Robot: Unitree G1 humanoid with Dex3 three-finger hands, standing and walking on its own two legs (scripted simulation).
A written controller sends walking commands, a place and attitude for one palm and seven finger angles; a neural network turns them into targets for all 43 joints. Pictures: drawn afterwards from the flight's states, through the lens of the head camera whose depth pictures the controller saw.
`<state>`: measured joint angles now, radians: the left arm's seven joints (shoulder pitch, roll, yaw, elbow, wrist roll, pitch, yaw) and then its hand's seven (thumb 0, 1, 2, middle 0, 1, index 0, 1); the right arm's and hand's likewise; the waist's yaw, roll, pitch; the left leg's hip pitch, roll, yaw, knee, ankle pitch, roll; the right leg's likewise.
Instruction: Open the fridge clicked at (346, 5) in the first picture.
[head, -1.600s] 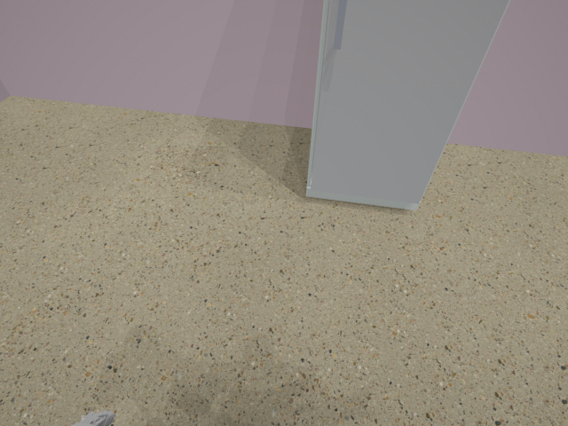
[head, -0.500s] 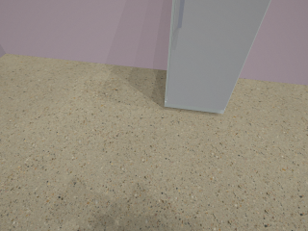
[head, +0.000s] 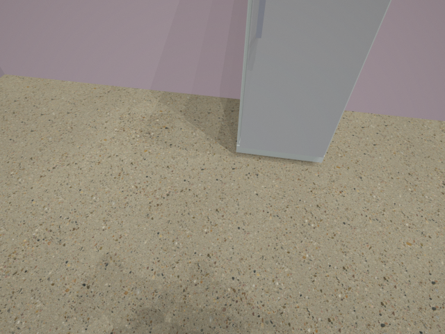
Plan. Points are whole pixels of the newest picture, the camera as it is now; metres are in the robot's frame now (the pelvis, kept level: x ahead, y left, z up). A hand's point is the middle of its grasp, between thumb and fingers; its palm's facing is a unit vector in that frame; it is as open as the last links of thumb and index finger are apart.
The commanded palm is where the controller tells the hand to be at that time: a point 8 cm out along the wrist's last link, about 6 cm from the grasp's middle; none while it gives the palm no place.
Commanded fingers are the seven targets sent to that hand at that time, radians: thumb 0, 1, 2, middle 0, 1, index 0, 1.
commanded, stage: walk to a spot facing it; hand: left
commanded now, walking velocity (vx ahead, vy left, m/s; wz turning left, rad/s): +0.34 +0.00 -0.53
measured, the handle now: out of the picture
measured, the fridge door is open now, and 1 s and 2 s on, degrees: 0 0 0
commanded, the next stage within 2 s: turn to face it in 1.08 s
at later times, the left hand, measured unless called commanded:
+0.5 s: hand out of the picture +0.06 +0.14 -0.17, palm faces -0.10 -0.98 -0.16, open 7.4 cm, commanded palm none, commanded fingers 0.00 0.90 0.90 -0.20 -0.30 -0.20 -0.30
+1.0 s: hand (191, 194) +0.51 +0.12 -0.16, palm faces -0.38 -0.90 -0.21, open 7.4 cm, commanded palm none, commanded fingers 0.00 0.90 0.90 -0.20 -0.30 -0.20 -0.30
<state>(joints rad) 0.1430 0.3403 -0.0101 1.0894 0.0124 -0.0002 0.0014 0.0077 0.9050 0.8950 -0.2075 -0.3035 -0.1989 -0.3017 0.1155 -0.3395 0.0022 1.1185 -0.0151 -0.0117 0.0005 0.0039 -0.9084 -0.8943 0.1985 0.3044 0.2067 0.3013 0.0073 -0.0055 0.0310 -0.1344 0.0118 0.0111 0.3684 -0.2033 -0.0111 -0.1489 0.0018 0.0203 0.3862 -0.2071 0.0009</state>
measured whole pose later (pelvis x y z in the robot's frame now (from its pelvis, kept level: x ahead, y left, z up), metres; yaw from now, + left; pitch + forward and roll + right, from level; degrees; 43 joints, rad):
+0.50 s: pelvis +0.12 -0.03 +0.00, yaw -11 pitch +0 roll +0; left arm 0.48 0.12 0.02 1.10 0.03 -0.05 0.00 0.01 0.91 0.89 -0.21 -0.30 -0.20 -0.30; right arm 0.20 -0.19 -0.05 1.03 -0.02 -0.01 0.02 0.01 -0.91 -0.89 0.19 0.30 0.20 0.30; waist 0.03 0.00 0.03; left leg -0.57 0.11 0.09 1.00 -0.27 -0.04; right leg -0.07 0.03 0.02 0.39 -0.33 -0.05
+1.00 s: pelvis +0.33 -0.02 -0.01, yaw -25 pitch +0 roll +1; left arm 0.15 0.23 0.10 0.93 0.04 0.02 -0.04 0.01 0.91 0.90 -0.20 -0.30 -0.19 -0.30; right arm 0.32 -0.20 -0.07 1.06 -0.03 -0.07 -0.02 -0.01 -0.94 -0.89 0.20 0.30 0.20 0.30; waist 0.00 -0.03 0.05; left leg -0.10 0.08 0.31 0.42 -0.31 0.00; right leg -0.58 -0.12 -0.09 0.89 -0.21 0.01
